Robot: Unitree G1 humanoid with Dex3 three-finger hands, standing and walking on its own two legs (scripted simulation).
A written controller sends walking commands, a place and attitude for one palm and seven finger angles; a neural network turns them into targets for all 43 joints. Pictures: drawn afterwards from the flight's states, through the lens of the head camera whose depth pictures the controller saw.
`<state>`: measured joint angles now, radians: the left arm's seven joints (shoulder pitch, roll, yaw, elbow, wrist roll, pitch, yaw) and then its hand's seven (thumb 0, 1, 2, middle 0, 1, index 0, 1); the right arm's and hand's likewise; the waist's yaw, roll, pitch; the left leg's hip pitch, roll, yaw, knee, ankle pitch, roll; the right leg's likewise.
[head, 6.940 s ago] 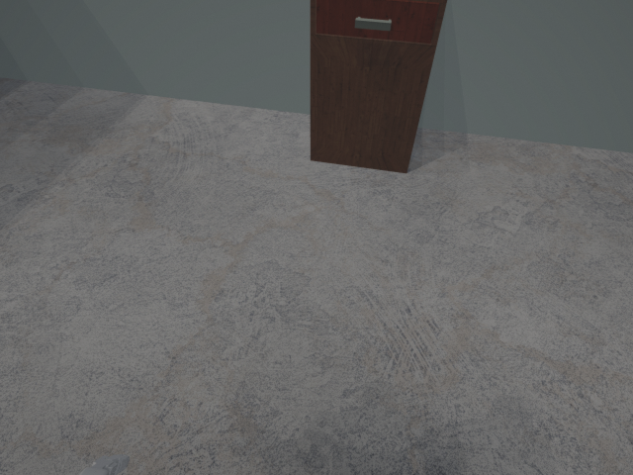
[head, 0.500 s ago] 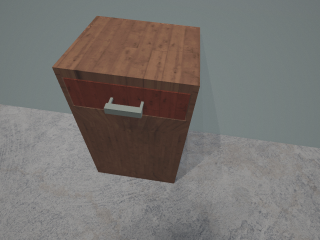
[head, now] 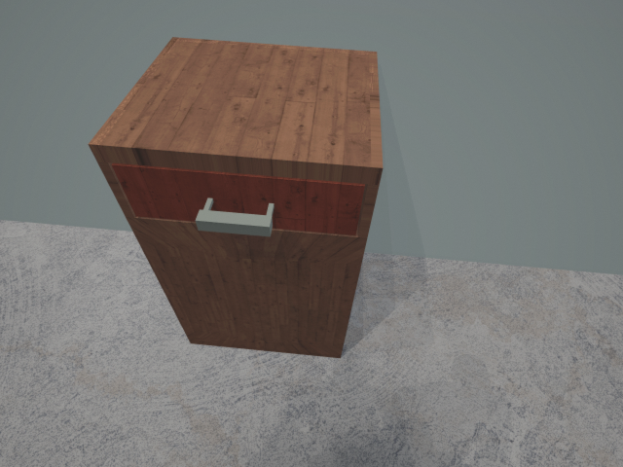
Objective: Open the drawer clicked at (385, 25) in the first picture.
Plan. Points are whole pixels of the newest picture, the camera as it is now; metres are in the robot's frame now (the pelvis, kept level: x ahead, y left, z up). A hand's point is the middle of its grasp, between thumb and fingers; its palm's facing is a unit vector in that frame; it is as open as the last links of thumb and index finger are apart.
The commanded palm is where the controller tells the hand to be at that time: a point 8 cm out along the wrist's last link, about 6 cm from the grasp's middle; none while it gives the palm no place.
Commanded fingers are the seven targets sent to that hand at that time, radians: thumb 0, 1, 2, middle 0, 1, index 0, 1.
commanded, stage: look again from close up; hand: left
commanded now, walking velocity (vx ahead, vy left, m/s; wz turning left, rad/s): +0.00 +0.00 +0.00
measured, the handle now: (237, 214) +0.55 +0.18 -0.05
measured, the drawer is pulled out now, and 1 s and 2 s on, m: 0.00 0.00 0.00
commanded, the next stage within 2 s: come to a stop and stand still in 0.40 s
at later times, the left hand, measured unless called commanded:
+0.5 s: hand out of the picture -0.02 +0.17 -0.18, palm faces +0.05 -0.98 -0.19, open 7.4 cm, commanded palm none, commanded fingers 0.00 0.90 0.90 -0.20 -0.30 -0.20 -0.30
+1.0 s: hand out of the picture -0.07 +0.16 -0.18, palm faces +0.08 -0.98 -0.20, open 7.4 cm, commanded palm none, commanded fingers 0.00 0.90 0.90 -0.20 -0.30 -0.20 -0.30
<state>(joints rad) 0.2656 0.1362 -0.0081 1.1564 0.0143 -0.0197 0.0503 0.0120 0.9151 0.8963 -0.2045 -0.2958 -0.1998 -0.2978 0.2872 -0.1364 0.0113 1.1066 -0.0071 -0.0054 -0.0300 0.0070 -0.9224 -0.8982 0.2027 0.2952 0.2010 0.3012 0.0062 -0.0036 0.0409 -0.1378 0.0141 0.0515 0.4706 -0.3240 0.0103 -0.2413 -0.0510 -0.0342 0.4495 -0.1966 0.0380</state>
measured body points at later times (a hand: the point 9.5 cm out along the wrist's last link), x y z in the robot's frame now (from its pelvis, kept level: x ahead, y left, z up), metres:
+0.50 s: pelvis -0.02 +0.00 +0.00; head -0.03 +0.00 +0.45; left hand -0.02 +0.22 -0.16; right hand -0.02 -0.22 -0.16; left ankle -0.05 +0.11 -0.74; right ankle +0.02 -0.15 -0.74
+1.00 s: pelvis -0.04 -0.01 +0.00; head -0.06 -0.02 +0.45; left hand -0.07 +0.21 -0.16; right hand -0.03 -0.23 -0.16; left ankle -0.05 +0.11 -0.74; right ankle +0.02 -0.15 -0.74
